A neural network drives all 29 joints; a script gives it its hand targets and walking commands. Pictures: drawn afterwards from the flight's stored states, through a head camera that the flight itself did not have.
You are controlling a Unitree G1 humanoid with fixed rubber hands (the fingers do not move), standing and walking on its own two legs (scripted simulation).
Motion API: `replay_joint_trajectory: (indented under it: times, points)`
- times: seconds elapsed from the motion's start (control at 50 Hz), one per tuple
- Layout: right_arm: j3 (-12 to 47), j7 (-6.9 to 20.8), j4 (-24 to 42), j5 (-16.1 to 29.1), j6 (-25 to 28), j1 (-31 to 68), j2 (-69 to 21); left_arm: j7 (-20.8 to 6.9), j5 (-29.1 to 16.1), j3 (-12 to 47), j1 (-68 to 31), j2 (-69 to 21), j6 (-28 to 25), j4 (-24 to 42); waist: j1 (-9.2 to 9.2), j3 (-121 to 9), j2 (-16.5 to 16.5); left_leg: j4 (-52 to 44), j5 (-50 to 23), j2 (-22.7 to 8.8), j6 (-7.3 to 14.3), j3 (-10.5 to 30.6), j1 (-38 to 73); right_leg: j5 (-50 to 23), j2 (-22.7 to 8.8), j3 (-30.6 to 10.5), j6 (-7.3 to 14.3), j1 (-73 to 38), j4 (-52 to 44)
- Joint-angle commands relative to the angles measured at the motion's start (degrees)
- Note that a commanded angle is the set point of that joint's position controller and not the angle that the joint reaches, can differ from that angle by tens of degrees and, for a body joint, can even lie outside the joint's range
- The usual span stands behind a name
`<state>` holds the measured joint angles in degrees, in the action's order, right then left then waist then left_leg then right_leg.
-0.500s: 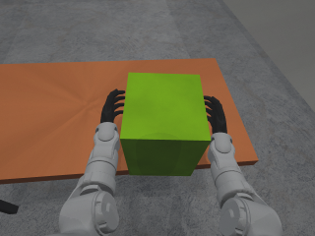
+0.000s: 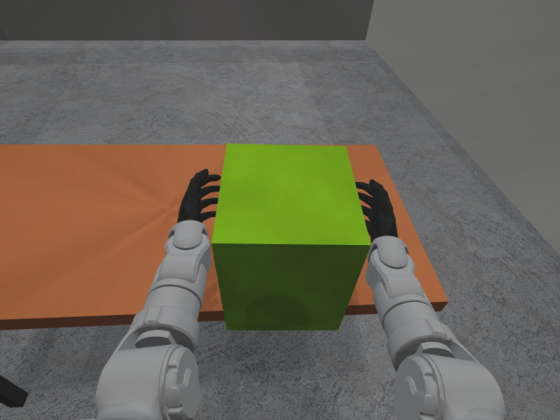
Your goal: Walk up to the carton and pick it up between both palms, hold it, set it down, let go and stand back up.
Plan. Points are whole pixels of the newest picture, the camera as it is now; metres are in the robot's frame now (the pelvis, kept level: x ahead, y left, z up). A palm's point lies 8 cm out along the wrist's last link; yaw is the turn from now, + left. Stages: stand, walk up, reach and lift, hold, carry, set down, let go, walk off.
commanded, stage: reach and lift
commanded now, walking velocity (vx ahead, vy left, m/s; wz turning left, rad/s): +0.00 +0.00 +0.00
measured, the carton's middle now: (284, 240) +0.42 -0.01 +0.02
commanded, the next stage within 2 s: hold in 1.70 s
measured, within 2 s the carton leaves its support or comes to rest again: neither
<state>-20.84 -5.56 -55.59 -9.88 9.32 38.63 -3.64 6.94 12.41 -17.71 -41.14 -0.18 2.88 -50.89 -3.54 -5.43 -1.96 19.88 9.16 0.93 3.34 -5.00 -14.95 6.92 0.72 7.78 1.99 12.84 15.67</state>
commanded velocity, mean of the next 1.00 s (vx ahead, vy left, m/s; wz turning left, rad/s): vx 0.00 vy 0.00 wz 0.00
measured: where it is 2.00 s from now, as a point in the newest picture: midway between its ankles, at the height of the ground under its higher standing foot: outside the picture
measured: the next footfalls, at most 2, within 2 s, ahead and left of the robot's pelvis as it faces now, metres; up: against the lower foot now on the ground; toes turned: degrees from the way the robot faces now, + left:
none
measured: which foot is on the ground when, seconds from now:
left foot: down 0.00-1.00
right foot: down 0.00-1.00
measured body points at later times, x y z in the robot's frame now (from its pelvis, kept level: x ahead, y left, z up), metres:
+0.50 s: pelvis +0.01 +0.01 +0.00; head -0.02 +0.04 +0.45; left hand +0.42 +0.15 +0.16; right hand +0.41 -0.15 +0.16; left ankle +0.01 +0.07 -0.75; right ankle +0.01 -0.10 -0.75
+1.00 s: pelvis -0.02 +0.00 +0.00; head -0.05 +0.03 +0.45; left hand +0.39 +0.15 +0.21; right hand +0.38 -0.15 +0.20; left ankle +0.01 +0.07 -0.75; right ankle +0.01 -0.10 -0.75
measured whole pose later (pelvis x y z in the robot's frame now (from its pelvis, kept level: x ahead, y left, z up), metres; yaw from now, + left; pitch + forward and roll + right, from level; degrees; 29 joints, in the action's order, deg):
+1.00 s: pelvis -0.02 +0.00 +0.00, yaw +0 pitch -2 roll -1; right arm -9.8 -6.7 -40.4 2.7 -7.4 44.0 1.1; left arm 7.5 13.1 -13.7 -43.0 0.0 29.6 -22.8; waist -3.0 -3.7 -2.2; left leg 21.1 9.5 0.8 3.6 -5.5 -9.8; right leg 7.4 0.7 7.1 1.8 8.3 17.6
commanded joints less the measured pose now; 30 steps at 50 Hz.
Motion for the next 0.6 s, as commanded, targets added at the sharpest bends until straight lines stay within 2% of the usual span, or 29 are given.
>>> replay_joint_trajectory:
  times: [0.0, 0.04, 0.06, 0.1, 0.14, 0.2, 0.28, 0.34, 0.36, 0.4, 0.42, 0.44, 0.46, 0.5, 0.52, 0.54, 0.58]
  points:
    - [11.8, 6.1, 2.2, -1.9, -1.5, 36.4, -29.2, -9.8, 2.4, 14.6, -35.6, -34.4, 0.7, 3.7, -0.81, -15.8, 2.9, -3.3, -5.4, -1.7, -3.5, 5.4, 8.5, -5.9, -1.4, -5.1, -0.8, -11.1, -0.9]
    - [9.3, 6.1, -1.7, -2.3, -3.4, 33.4, -27.1, -11.0, 5.2, 9.3, -31.5, -31.5, 3.8, 0.7, -0.42, -8.3, 1.8, -5.2, -1.3, -1.5, -2.8, 4.0, 7.4, -2.2, -1.6, -4.8, -1.4, -12.2, -2.2]
    - [7.2, 6.2, -3.3, -2.8, -4.0, 32.2, -26.2, -11.9, 6.3, 6.9, -29.6, -30.5, 5.2, -0.4, -0.76, -4.4, 1.5, -6.4, 0.2, -1.6, -3.1, 3.9, 7.5, 0.2, -1.5, -4.6, -1.6, -12.5, -2.9]
    - [6.2, 6.3, -1.9, -2.9, -4.4, 32.2, -24.7, -13.1, 7.2, 4.3, -27.6, -29.0, 7.3, -0.8, -0.33, -3.0, 0.6, -7.4, 1.5, -1.6, -2.8, 3.5, 8.3, 2.9, -1.2, -4.4, -1.7, -12.6, -3.8]
    - [6.6, 6.6, 0.8, -2.5, -4.1, 33.9, -25.3, -13.6, 7.0, 4.6, -28.1, -30.4, 8.2, 1.5, -0.19, -3.9, 1.8, -7.3, -0.5, -1.3, -3.2, 3.3, 9.4, 1.6, -1.0, -4.1, -1.6, -13.3, -3.8]
    - [11.3, 7.1, 8.5, 0.1, -2.1, 40.2, -27.7, -12.2, 2.6, 11.4, -32.2, -34.9, 7.0, 8.0, -0.32, -17.2, 3.1, -4.0, -11.1, -1.1, -4.0, 3.4, 14.4, -7.6, -0.1, -3.7, -1.3, -14.0, -1.5]
    - [19.9, 7.6, 19.3, 3.5, 0.7, 48.4, -31.5, -7.6, -4.9, 25.4, -41.8, -41.4, 2.9, 18.9, -0.35, -38.3, 6.1, 2.1, -24.6, -2.2, -5.7, 5.6, 20.5, -17.0, 1.0, -3.7, -0.5, -12.1, 2.0]
    - [24.4, 7.5, 22.7, 5.7, 0.7, 49.1, -32.4, -4.8, -7.8, 32.4, -44.3, -43.4, 2.5, 24.4, 0.43, -45.4, 7.3, 5.1, -32.4, -3.0, -7.0, 7.9, 23.1, -18.9, 1.3, -4.2, 0.0, -8.7, 3.2]
    - [25.1, 7.3, 22.7, 6.5, 0.1, 48.2, -31.9, -4.0, -8.4, 33.9, -44.1, -43.5, 2.9, 26.3, 0.1, -46.0, 7.6, 5.8, -34.2, -3.4, -7.2, 8.6, 23.7, -18.3, 1.6, -4.5, 0.1, -8.0, 3.2]
    - [25.9, 6.7, 19.1, 8.5, -2.4, 45.3, -30.9, -3.5, -7.9, 34.1, -41.8, -42.1, 5.8, 26.6, 0.31, -38.8, 7.4, 5.3, -33.0, -3.8, -7.4, 8.6, 23.8, -16.0, 1.7, -4.6, 0.1, -7.2, 1.5]
    - [25.0, 6.3, 17.0, 9.1, -4.1, 43.4, -29.2, -3.7, -6.5, 32.7, -38.4, -41.1, 8.1, 24.8, 0.28, -33.1, 6.1, 4.8, -33.0, -3.9, -7.3, 8.7, 23.7, -14.8, 1.8, -4.5, 0.0, -6.7, 0.6]
    - [24.1, 5.9, 12.9, 9.3, -6.3, 41.4, -27.0, -4.3, -4.3, 29.8, -35.4, -39.0, 11.1, 22.3, 0.45, -26.5, 5.1, 3.5, -29.0, -3.7, -6.7, 8.4, 24.2, -11.7, 1.7, -4.4, -0.3, -6.4, -0.9]
    - [22.1, 5.4, 7.3, 9.4, -8.5, 37.9, -24.5, -5.3, -1.5, 26.1, -31.7, -36.9, 14.2, 19.3, 0.35, -16.9, 4.8, 1.8, -24.5, -3.6, -6.7, 7.9, 23.1, -8.6, 1.4, -4.6, -0.3, -6.5, -2.4]
    - [17.5, 4.3, -2.4, 9.2, -12.1, 31.7, -20.0, -8.6, 4.2, 15.8, -22.3, -31.5, 20.8, 10.8, -0.48, 2.9, 1.5, -2.4, -14.5, -3.3, -5.3, 6.5, 20.4, -3.7, 0.6, -4.6, -1.4, -7.5, -5.2]
    - [16.1, 3.9, -4.1, 9.0, -13.5, 29.2, -18.4, -10.5, 6.2, 10.9, -19.5, -29.6, 23.3, 9.4, -0.4, 8.8, -1.2, -4.7, -10.4, -3.2, -4.5, 6.0, 18.6, -2.6, 0.4, -4.5, -2.0, -9.6, -6.0]
    - [14.7, 3.5, -3.9, 9.2, -14.5, 28.7, -17.3, -12.2, 8.1, 6.4, -17.4, -28.1, 25.5, 8.3, -0.03, 12.9, -1.8, -6.4, -7.2, -2.3, -3.8, 5.1, 16.6, -3.3, -0.3, -4.8, -3.1, -12.2, -6.4]
    - [15.0, 2.6, 2.3, 9.9, -15.3, 29.1, -17.9, -15.3, 8.6, 3.2, -17.5, -27.2, 27.4, 12.8, -0.86, 9.7, -3.4, -7.6, -6.3, -1.4, -2.6, 3.7, 15.6, -8.5, -0.8, -5.0, -4.3, -18.1, -5.7]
